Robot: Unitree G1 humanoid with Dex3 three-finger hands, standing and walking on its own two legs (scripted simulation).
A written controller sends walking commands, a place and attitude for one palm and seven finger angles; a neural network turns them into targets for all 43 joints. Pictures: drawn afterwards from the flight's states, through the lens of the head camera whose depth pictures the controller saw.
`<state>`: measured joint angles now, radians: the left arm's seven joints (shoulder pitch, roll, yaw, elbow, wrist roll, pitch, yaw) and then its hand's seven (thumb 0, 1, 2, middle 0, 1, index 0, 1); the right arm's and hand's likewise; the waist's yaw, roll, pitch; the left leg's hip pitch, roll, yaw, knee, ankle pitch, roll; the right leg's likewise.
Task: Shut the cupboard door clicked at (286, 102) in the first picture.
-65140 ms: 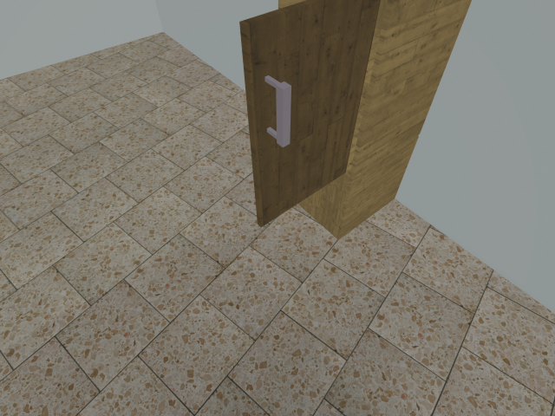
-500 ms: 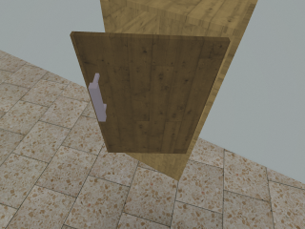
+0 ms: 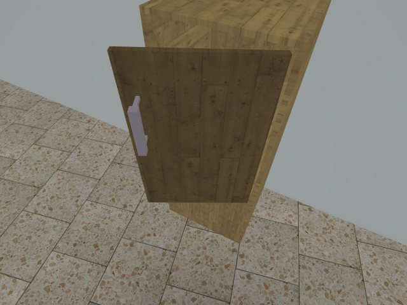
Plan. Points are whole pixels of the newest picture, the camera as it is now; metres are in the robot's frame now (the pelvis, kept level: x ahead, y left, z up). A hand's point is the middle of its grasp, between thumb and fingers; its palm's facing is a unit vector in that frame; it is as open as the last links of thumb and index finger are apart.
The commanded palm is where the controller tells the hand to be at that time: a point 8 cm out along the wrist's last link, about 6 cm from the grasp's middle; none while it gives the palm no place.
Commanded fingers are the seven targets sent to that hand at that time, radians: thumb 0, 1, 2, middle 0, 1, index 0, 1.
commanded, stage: come to a stop and stand still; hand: left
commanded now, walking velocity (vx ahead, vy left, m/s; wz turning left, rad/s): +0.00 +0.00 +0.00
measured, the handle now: (140, 126) +0.50 +0.19 +0.06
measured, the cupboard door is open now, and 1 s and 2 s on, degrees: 28 28 28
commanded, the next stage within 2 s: look again from close up in 0.14 s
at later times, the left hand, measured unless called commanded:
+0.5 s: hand out of the picture +0.03 +0.20 -0.17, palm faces +0.02 -0.96 -0.27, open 7.4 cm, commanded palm none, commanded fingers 0.00 0.90 0.90 -0.20 -0.30 -0.20 -0.30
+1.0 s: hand out of the picture +0.03 +0.17 -0.18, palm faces +0.03 -0.98 -0.19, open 7.4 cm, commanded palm none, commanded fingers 0.00 0.90 0.90 -0.20 -0.30 -0.20 -0.30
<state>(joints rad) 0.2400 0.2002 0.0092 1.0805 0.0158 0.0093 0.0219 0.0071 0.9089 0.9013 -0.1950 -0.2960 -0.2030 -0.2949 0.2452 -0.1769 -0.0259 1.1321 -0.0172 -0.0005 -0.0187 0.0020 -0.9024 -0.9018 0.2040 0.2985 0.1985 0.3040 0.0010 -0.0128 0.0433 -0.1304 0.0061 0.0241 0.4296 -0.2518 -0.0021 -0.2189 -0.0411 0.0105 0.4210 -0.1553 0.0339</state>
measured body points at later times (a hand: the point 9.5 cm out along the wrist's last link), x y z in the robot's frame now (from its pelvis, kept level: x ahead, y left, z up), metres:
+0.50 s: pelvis +0.00 +0.00 -0.01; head -0.02 -0.02 +0.44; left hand +0.03 +0.25 -0.15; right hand +0.05 -0.24 -0.16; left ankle -0.01 +0.12 -0.74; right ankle +0.05 -0.14 -0.74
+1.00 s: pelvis +0.01 -0.01 -0.01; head +0.01 -0.01 +0.44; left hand +0.03 +0.22 -0.16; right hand +0.01 -0.25 -0.16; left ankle -0.01 +0.12 -0.74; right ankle +0.05 -0.14 -0.74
